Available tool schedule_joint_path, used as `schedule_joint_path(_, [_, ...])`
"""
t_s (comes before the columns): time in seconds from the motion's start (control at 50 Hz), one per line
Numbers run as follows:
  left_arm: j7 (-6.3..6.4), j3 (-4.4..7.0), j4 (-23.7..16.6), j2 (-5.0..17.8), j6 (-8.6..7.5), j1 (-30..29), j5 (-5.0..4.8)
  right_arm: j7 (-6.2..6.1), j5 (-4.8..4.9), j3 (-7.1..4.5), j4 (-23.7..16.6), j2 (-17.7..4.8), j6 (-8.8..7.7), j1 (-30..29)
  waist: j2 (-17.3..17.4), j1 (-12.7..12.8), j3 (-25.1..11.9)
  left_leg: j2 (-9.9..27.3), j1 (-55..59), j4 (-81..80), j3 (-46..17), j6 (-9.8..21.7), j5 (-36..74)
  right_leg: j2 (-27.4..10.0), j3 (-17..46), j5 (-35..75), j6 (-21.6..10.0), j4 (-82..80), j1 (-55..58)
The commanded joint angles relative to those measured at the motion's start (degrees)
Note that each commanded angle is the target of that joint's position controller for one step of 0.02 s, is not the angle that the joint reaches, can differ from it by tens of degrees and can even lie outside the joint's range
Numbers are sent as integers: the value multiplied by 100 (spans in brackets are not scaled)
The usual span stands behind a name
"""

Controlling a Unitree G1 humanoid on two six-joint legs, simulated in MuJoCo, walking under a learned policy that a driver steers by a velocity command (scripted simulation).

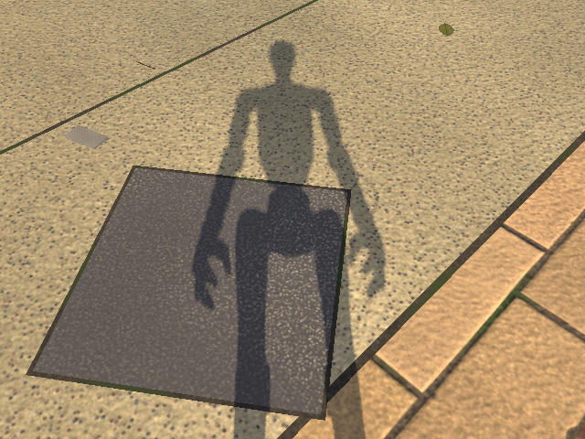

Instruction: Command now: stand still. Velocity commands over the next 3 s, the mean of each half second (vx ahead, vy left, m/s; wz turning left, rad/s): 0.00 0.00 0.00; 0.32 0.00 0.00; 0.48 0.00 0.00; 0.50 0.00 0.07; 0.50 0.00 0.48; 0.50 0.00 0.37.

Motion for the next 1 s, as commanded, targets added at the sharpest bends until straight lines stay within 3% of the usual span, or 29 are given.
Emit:
schedule_joint_path(0.02, [26, 51, -38, 490, -42, 162, 2, -22, 4, -83, -40, -576, -41, 222, 74, -36, 136, 628, -142, -491, -632, 133, 342, -467, 409, 543, -159, -279, -204])
schedule_joint_path(0.46, [82, -2, 262, 154, -49, 486, 0, -68, 3, -23, 303, -281, -77, 571, 38, -31, 185, 563, -187, -406, -612, 168, 603, -513, 323, 641, -117, -151, -225])
schedule_joint_path(0.48, [81, -13, 282, 112, -47, 539, 9, -66, -2, -21, 321, -264, -71, 623, 63, -42, 67, 525, -145, -485, -621, 179, 58, -456, 282, 275, -128, -162, -195])
schedule_joint_path(0.54, [44, 40, 148, 140, -19, 499, 88, -52, -8, -187, 313, -611, 31, 794, 516, -133, 335, 616, -337, -737, -1104, 526, -2622, 38, -147, -1585, -274, 649, -895])
schedule_joint_path(0.58, [-32, 18, -84, -40, -48, 259, 199, -35, -26, -285, 376, -740, 78, 1193, 885, -295, 736, 1332, -351, -1274, -2075, 967, -3852, 128, -507, -1748, -324, 1571, -1723])
schedule_joint_path(0.6, [-69, 11, -202, -73, -103, 130, 228, -27, -41, -307, 392, -698, 64, 1286, 890, -331, 896, 1657, -523, -1484, -2432, 1157, -3845, -59, -547, -1515, -339, 2006, -1863])
schedule_joint_path(0.66, [-173, 65, -418, -9, -290, 71, 149, 12, -107, -357, 270, -717, -58, 1068, 638, -167, 804, 1732, -494, -1486, -2266, 1205, -2844, -283, -448, -1595, -409, 2185, -1939])
schedule_joint_path(0.7, [-204, 86, -346, -107, -388, 517, 81, 36, -30, -379, 144, -717, -115, 683, 601, 151, 675, 1369, -1059, -1155, -1615, 992, -2398, -140, -669, -1053, -482, 1245, -852])
schedule_joint_path(0.72, [-190, 103, -159, -182, -415, 1022, 53, 50, 15, -382, 73, -673, -126, 477, 495, 383, 616, 1103, -1600, -796, -1267, 883, -2370, 67, -850, -602, -498, 660, 99])
schedule_joint_path(0.74, [-156, 157, 18, -94, -425, 1512, 63, 62, -4, -362, -9, -567, -157, 348, 211, 552, 577, 811, -2129, -181, -950, 765, -2290, 131, -725, -680, -492, 287, 880])
schedule_joint_path(0.76, [-100, 250, 100, 260, -472, 2116, 141, 98, -30, -264, -155, -229, -219, 205, -796, 774, 380, 286, -2776, 1388, -263, 545, -1976, -956, 863, -1782, -613, -623, 1529])
schedule_joint_path(0.78, [-105, 414, 238, 903, -437, 2794, 85, 150, -45, -199, -416, 28, -270, 103, -1858, 873, 250, -282, -3648, 2911, 393, 417, -2070, -2205, 3158, -3266, -1160, -1561, 1745])
schedule_joint_path(0.8, [-83, 381, 158, 675, -381, 2323, 104, 195, -211, -286, -439, -412, -282, -20, -958, 559, 686, 99, -3772, 3817, -6, 482, -1761, -2326, 3391, -3675, -1345, -1611, 1086])
schedule_joint_path(0.82, [-108, 332, -99, 498, -419, 1699, 95, 264, -195, -285, -437, -362, -321, -71, -443, 276, 912, 322, -3778, 4032, -155, 497, -1160, -2082, 2841, -3204, -1271, -1566, 666])
schedule_joint_path(0.86, [-115, 270, -281, 306, -550, 1301, 58, 352, -138, -282, -342, -269, -398, 64, -238, 16, 743, 524, -3451, 3881, -147, 376, -345, -1625, 1813, -1607, -1062, -1613, 600])
schedule_joint_path(0.92, [-94, 194, -129, 114, -666, 1689, 42, 380, -154, -298, -368, -246, -324, -46, -332, -4, 490, 477, -3447, 3804, 137, 196, 80, -1273, 884, 395, -973, -1422, 930])
schedule_joint_path(1.0, [-81, 128, -50, 83, -688, 2015, 53, 364, -119, -238, -800, -135, -262, -1067, -431, 145, 581, 361, -3592, 3058, 477, 51, 356, -1127, 321, 2183, -1022, -1266, 894])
